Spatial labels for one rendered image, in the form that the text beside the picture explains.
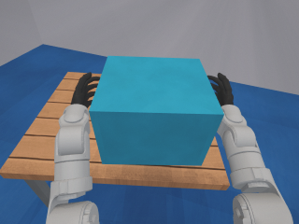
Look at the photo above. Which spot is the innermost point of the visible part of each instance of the table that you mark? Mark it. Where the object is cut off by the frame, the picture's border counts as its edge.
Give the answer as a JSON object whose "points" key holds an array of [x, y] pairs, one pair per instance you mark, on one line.
{"points": [[33, 158]]}

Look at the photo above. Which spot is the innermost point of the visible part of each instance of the left robot hand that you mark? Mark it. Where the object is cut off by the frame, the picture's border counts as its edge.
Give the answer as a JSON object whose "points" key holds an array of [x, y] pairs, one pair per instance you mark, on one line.
{"points": [[81, 94]]}

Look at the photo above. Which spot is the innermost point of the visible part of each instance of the robot right forearm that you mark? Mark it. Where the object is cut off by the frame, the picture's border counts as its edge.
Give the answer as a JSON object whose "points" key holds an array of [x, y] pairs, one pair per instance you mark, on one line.
{"points": [[248, 171]]}

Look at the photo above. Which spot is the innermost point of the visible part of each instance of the robot right upper arm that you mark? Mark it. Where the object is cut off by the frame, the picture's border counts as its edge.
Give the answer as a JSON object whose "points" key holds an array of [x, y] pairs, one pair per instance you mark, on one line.
{"points": [[260, 208]]}

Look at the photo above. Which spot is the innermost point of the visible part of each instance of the robot left upper arm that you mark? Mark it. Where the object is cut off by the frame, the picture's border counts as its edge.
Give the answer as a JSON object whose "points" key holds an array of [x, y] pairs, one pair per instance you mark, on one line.
{"points": [[84, 212]]}

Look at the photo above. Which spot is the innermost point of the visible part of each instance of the carton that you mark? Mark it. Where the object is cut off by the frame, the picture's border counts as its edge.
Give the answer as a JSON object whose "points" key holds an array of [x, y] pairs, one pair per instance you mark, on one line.
{"points": [[154, 111]]}

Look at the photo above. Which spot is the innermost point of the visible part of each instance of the robot left forearm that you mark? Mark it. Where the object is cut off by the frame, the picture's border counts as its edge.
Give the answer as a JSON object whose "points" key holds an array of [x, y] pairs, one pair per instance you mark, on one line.
{"points": [[72, 156]]}

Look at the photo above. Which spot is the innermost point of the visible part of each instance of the right robot hand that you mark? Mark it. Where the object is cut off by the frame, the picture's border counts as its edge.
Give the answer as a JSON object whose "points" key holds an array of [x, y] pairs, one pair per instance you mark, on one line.
{"points": [[223, 91]]}

